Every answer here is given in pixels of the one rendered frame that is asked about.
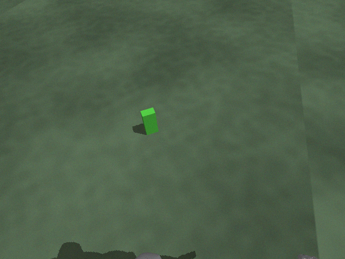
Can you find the carton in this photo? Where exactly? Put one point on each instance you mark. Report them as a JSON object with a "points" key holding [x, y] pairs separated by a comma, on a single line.
{"points": [[149, 121]]}

